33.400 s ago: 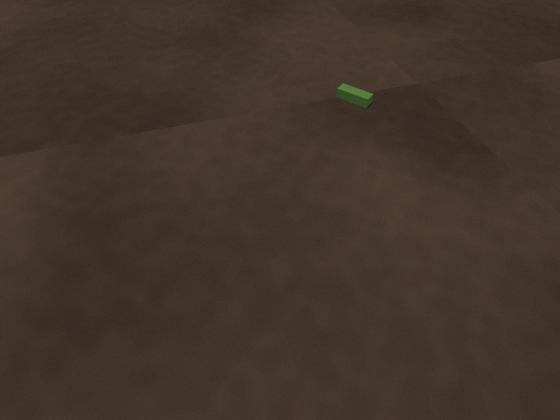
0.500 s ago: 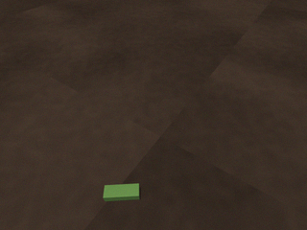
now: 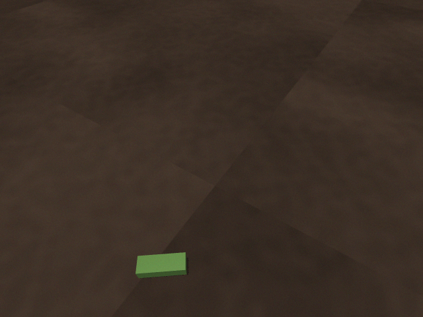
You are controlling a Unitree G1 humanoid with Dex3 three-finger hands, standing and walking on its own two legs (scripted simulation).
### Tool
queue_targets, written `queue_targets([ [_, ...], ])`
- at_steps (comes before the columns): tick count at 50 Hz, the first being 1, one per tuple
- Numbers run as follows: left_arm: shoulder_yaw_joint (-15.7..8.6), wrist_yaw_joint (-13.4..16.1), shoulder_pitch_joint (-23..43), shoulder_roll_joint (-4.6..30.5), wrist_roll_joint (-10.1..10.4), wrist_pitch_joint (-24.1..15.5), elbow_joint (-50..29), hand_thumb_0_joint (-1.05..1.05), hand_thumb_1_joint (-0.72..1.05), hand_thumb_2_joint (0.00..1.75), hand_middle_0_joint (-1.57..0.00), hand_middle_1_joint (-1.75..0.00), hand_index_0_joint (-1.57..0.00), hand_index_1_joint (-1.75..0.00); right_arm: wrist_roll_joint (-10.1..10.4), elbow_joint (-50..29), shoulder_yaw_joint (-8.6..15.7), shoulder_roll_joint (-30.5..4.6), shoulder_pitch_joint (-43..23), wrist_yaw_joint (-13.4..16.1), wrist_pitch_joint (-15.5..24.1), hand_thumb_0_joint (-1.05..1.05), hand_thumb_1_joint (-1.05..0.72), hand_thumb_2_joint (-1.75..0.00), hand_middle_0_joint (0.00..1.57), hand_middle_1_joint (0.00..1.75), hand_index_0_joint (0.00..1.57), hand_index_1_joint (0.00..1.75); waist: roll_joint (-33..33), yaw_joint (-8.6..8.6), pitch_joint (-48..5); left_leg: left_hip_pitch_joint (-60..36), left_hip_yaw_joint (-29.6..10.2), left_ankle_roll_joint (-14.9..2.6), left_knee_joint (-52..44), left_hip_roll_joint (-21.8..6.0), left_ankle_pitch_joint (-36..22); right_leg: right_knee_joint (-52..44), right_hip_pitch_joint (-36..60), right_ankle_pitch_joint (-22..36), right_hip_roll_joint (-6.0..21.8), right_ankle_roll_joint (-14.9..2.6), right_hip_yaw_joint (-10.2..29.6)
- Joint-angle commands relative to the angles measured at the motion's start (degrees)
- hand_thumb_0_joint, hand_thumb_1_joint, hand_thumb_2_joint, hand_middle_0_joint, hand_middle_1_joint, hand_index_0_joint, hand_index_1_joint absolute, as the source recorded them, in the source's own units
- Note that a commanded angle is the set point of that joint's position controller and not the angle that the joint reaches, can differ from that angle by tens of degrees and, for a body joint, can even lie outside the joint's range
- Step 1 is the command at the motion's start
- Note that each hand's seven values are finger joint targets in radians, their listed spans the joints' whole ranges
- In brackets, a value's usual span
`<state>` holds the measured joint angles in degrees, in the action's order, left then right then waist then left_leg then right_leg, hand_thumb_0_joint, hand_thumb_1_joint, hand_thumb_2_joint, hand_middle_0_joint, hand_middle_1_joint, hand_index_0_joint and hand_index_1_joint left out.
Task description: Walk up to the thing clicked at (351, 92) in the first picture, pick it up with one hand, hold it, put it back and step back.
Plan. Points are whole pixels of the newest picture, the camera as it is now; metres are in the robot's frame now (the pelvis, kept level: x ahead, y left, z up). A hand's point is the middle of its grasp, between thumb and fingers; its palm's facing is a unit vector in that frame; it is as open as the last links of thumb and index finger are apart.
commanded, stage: stand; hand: left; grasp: from above
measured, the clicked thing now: (162, 265) +0.47 +0.25 -0.75
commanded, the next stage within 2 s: step back in 1.06 s
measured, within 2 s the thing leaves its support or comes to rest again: neither
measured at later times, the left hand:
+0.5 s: hand out of the picture +0.08 +0.24 -0.16, palm faces +0.01 -0.94 -0.33, open 7.4 cm
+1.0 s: hand out of the picture +0.09 +0.24 -0.15, palm faces -0.01 -0.94 -0.33, open 7.4 cm
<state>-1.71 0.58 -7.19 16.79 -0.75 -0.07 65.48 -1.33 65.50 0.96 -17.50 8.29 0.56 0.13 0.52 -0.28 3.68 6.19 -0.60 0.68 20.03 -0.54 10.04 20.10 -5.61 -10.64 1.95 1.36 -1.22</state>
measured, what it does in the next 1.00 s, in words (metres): stands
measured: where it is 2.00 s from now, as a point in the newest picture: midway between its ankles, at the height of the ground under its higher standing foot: outside the picture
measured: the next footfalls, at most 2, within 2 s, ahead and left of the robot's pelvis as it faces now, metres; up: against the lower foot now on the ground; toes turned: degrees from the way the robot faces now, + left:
right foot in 1.72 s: -0.10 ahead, -0.10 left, +0.00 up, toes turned -2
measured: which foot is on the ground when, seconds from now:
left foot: down 0.00-1.00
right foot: down 0.00-1.00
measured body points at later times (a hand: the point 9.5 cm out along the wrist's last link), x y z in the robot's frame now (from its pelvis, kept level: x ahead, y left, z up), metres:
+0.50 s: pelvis +0.01 +0.00 +0.00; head +0.01 -0.01 +0.45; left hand +0.07 +0.29 -0.13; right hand +0.07 -0.30 -0.14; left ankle +0.01 +0.13 -0.75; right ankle +0.01 -0.13 -0.75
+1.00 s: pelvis +0.01 -0.01 +0.00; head +0.01 -0.01 +0.45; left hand +0.09 +0.29 -0.13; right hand +0.07 -0.30 -0.14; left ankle +0.01 +0.13 -0.75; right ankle +0.01 -0.13 -0.75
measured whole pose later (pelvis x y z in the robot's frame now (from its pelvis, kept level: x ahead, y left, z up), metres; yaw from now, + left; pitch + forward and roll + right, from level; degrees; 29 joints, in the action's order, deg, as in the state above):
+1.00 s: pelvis +0.01 -0.01 +0.00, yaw -1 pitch -3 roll +0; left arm -0.9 -0.1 -6.4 18.9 -0.5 -0.5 64.7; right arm -1.1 65.6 0.8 -19.0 6.6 -0.2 0.3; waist 0.3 0.0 2.9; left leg 5.5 -0.3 1.5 18.3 -1.4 9.8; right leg 19.4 -5.6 -10.8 1.1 0.6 -0.9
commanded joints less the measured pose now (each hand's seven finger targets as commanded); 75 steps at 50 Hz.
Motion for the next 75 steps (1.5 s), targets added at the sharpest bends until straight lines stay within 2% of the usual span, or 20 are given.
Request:
queue_targets([
  [1,-1.5,0.9,0.6,9.9,-0.1,-0.7,-2.1,0.00,0.90,0.90,-0.20,-0.30,-0.20,-0.30,0.3,-2.7,1.3,-9.7,-1.2,0.9,1.1,0.00,-0.90,-0.90,0.20,0.30,0.20,0.30,-0.2,-0.24,-2.4,0.7,-4.6,-1.52,-4.2,-5.6,-6.5,-3.5,0.4,4.7,4.9,-1.62,3.9],
  [11,-2.0,0.8,1.9,12.2,-0.3,-1.2,-2.8,0.00,0.90,0.90,-0.20,-0.30,-0.20,-0.30,0.2,-3.1,1.9,-11.4,-2.8,0.8,1.5,0.00,-0.90,-0.90,0.20,0.30,0.20,0.30,-1.1,-0.08,-1.9,0.0,-4.7,-1.18,-4.4,-5.9,-5.6,-4.2,-1.2,3.9,5.0,-1.60,4.3],
  [13,-2.0,0.8,2.3,12.1,-0.3,-1.4,-3.3,0.00,0.90,0.90,-0.20,-0.30,-0.20,-0.30,0.2,-3.3,2.0,-11.7,-3.2,0.8,1.6,0.00,-0.90,-0.90,0.20,0.30,0.20,0.30,0.2,-0.06,-5.0,-1.6,-4.3,-1.39,-3.3,-6.3,-10.4,-3.3,0.9,9.4,5.6,-1.76,4.5],
  [20,-1.7,0.7,2.4,12.1,-0.2,-1.2,-3.3,0.00,0.90,0.90,-0.20,-0.30,-0.20,-0.30,0.3,-2.7,1.9,-11.8,-2.5,0.7,1.4,0.00,-0.90,-0.90,0.20,0.30,0.20,0.30,0.4,0.32,-3.4,0.2,-4.2,-1.15,-4.3,-6.1,-5.7,-4.4,0.0,4.9,5.3,-1.75,4.5],
  [52,-1.4,0.2,2.8,14.4,0.1,-1.7,-4.3,0.00,0.90,0.90,-0.20,-0.30,-0.20,-0.30,0.4,-3.5,1.8,-13.2,-3.5,0.1,1.5,0.00,-0.90,-0.90,0.20,0.30,0.20,0.30,-0.3,0.47,-4.2,-1.2,-4.0,-1.06,-4.6,-6.7,-6.2,-4.2,-0.7,5.5,5.5,-2.42,5.2],
  [53,-4.2,0.4,2.7,18.9,1.1,-1.0,-5.1,0.00,0.90,0.90,-0.20,-0.30,-0.20,-0.30,1.1,-4.8,2.7,-16.8,-5.8,-0.2,0.5,0.00,-0.90,-0.90,0.20,0.30,0.20,0.30,-1.3,0.18,2.1,3.9,-4.6,-2.51,1.9,-5.7,-13.5,0.0,-5.2,15.7,5.2,-2.84,6.3],
  [56,-4.8,0.8,2.0,18.9,1.3,-0.6,-7.6,0.00,0.90,0.90,-0.20,-0.30,-0.20,-0.30,2.0,-6.5,3.0,-15.1,-3.3,-0.3,-0.4,0.00,-0.90,-0.90,0.20,0.30,0.20,0.30,-3.5,0.93,-4.8,3.2,-1.9,-2.50,11.0,-3.0,-13.9,1.6,-3.7,21.8,7.9,-6.92,7.9],
  [58,-5.2,0.9,4.0,19.7,0.9,0.0,-10.0,0.00,0.90,0.90,-0.20,-0.30,-0.20,-0.30,1.8,-7.5,3.5,-14.5,-1.9,-0.3,-1.2,0.00,-0.90,-0.90,0.20,0.30,0.20,0.30,-6.7,1.34,-6.4,4.4,0.1,-2.00,17.9,0.5,-4.3,0.3,-5.8,20.8,12.3,-11.04,11.8],
  [59,-5.3,0.9,5.8,20.2,0.5,0.2,-11.5,0.00,0.90,0.90,-0.20,-0.30,-0.20,-0.30,1.6,-7.8,3.8,-14.4,-0.7,-0.4,-1.7,0.00,-0.90,-0.90,0.20,0.30,0.20,0.30,-9.4,1.71,-6.4,4.7,0.4,-2.12,22.8,2.1,6.1,-0.3,-8.4,19.8,15.1,-13.27,13.8],
  [60,-5.4,0.9,7.2,20.3,-0.1,0.3,-13.0,0.00,0.90,0.90,-0.20,-0.30,-0.20,-0.30,1.4,-8.6,4.1,-14.3,0.5,-0.6,-2.2,0.00,-0.90,-0.90,0.20,0.30,0.20,0.30,-11.1,1.96,-6.3,6.1,-0.5,-2.60,28.2,2.9,16.1,0.2,-10.0,19.4,17.3,-15.17,14.9],
  [61,-5.5,1.0,9.0,20.7,-0.7,0.5,-14.5,0.00,0.90,0.90,-0.20,-0.30,-0.20,-0.30,1.3,-9.2,4.2,-14.3,2.7,-0.8,-2.5,0.00,-0.90,-0.90,0.20,0.30,0.20,0.30,-12.8,3.04,-6.5,6.8,-2.3,-3.28,29.8,1.8,19.0,1.4,-11.0,19.0,18.3,-15.60,14.9],
  [63,-4.8,1.1,10.1,19.1,-0.7,0.8,-15.8,0.00,0.90,0.90,-0.20,-0.30,-0.20,-0.30,1.5,-9.9,4.4,-14.4,3.8,-1.0,-2.2,0.00,-0.90,-0.90,0.20,0.30,0.20,0.30,-11.2,3.57,-6.1,7.2,-2.6,-3.34,22.2,0.7,13.8,7.0,-9.9,19.6,14.8,-12.50,11.0],
  [65,-4.2,0.9,7.9,17.2,0.1,1.8,-16.3,0.00,0.90,0.90,-0.20,-0.30,-0.20,-0.30,0.4,-10.2,4.7,-15.6,3.3,-0.6,-1.3,0.00,-0.90,-0.90,0.20,0.30,0.20,0.30,-2.7,2.41,-5.1,7.0,-4.4,-3.24,5.1,-2.9,-9.1,16.2,-9.4,12.5,7.1,-7.08,6.0],
  [66,-3.8,0.9,6.5,14.5,0.8,2.3,-17.1,0.00,0.90,0.90,-0.20,-0.30,-0.20,-0.30,-0.7,-11.0,5.6,-19.4,2.7,-0.3,-0.8,0.00,-0.90,-0.90,0.20,0.30,0.20,0.30,7.5,1.49,-5.6,4.3,-15.4,-5.52,1.6,-11.4,-23.5,25.0,-13.8,1.1,-1.0,-4.31,3.3],
  [67,-3.7,1.3,4.7,13.4,0.8,2.8,-17.1,0.00,0.90,0.90,-0.20,-0.30,-0.20,-0.30,-0.7,-11.8,6.1,-22.0,1.8,-0.2,-0.4,0.00,-0.90,-0.90,0.20,0.30,0.20,0.30,9.9,0.81,-5.6,-0.1,-20.4,-10.01,2.3,-16.3,-36.0,32.7,-20.8,-23.0,-7.7,-3.56,5.7],
  [68,-3.9,1.9,3.5,14.0,0.2,2.9,-16.9,0.00,0.90,0.90,-0.20,-0.30,-0.20,-0.30,-0.4,-13.3,6.6,-23.9,2.1,-0.1,-0.3,0.00,-0.90,-0.90,0.20,0.30,0.20,0.30,11.3,2.39,-7.8,0.6,-23.9,-12.84,2.9,-19.8,-38.3,39.0,-20.9,-28.2,-8.0,-3.14,10.9],
  [69,-4.0,2.3,5.3,14.8,0.0,3.1,-16.5,0.00,0.90,0.90,-0.20,-0.30,-0.20,-0.30,-0.4,-13.8,6.5,-22.5,0.8,0.2,-0.3,0.00,-0.90,-0.90,0.20,0.30,0.20,0.30,9.0,2.72,-7.2,2.9,-22.4,-12.71,2.2,-19.0,-34.7,43.5,-20.4,-26.7,-7.8,-3.56,13.5],
  [71,-4.0,2.1,2.0,15.2,0.9,3.2,-15.7,0.00,0.90,0.90,-0.20,-0.30,-0.20,-0.30,-0.7,-15.4,5.5,-18.9,-4.0,1.0,-0.2,0.00,-0.90,-0.90,0.20,0.30,0.20,0.30,7.7,-0.78,-6.9,-0.6,-13.2,-11.18,6.0,-13.3,-33.4,47.9,-23.9,-20.4,-7.5,-3.21,13.4],
  [73,-4.7,1.7,0.7,16.4,0.4,3.0,-16.0,0.00,0.90,0.90,-0.20,-0.30,-0.20,-0.30,-0.2,-16.5,5.2,-17.9,-2.3,1.5,-0.1,0.00,-0.90,-0.90,0.20,0.30,0.20,0.30,8.4,-0.11,-7.3,-2.4,-13.9,-13.57,6.8,-14.4,-31.3,48.9,-23.3,-19.0,-6.6,-1.71,11.0],
  [75,-4.8,1.4,1.4,16.0,0.0,2.7,-17.3,0.00,0.90,0.90,-0.20,-0.30,-0.20,-0.30,-0.2,-16.9,5.5,-17.4,0.6,1.7,-0.2,0.00,-0.90,-0.90,0.20,0.30,0.20,0.30,5.9,1.36,-7.9,-5.9,-13.1,-14.00,8.2,-13.8,-31.5,45.2,-24.2,-19.2,-6.6,-0.48,10.6],
])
